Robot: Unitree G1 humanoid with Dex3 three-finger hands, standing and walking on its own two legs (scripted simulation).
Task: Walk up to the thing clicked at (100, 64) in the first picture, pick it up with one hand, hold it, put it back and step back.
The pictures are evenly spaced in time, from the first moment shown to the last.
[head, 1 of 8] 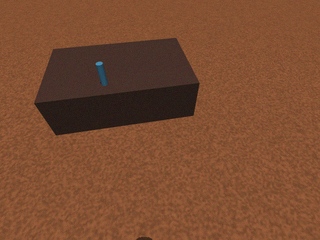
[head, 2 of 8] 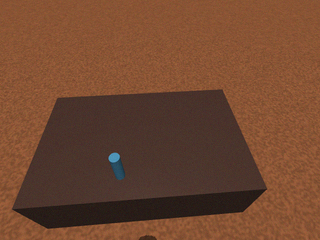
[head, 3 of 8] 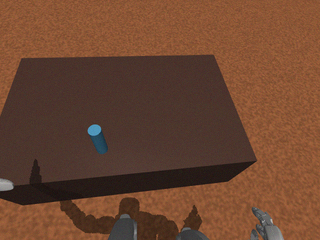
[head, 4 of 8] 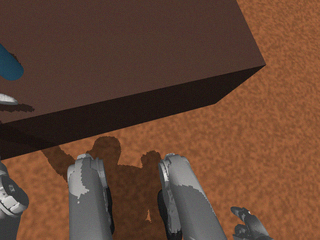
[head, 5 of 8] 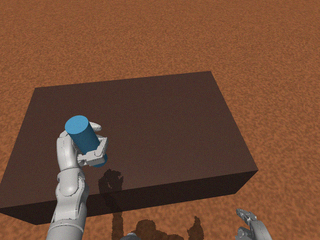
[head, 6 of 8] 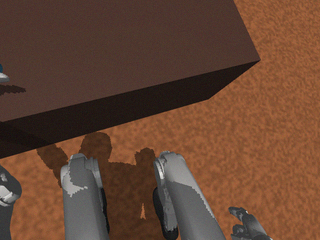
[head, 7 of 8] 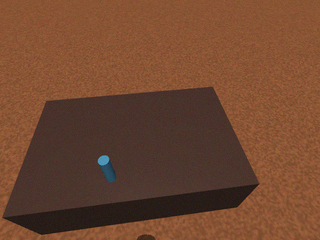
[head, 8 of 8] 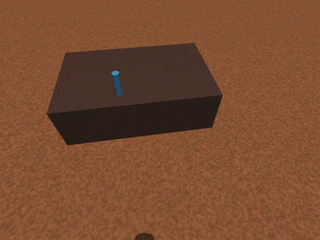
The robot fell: no
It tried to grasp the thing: yes
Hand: left
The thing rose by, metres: 0.36
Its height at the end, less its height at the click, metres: +0.00
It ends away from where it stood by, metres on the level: 0.01
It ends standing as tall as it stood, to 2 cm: yes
